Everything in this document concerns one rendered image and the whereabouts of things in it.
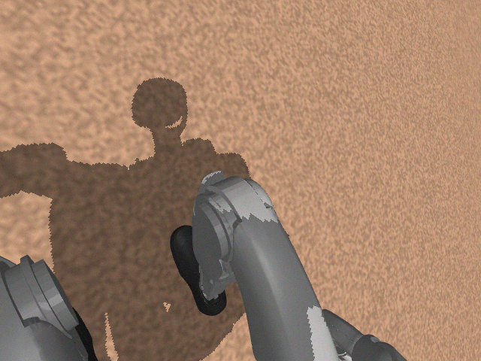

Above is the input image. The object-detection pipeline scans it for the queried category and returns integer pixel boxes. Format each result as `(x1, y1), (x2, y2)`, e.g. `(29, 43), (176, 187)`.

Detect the right robot arm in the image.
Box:
(352, 335), (406, 361)

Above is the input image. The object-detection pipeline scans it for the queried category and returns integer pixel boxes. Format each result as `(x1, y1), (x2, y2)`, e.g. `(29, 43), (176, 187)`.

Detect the left robot foot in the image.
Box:
(73, 308), (98, 361)

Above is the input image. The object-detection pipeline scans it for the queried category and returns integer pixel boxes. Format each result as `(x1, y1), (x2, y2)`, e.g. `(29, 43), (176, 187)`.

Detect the right robot foot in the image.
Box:
(170, 225), (226, 316)

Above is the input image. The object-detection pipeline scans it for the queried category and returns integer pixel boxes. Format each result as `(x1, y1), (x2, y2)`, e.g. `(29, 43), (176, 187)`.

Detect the right robot hand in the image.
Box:
(322, 309), (363, 361)

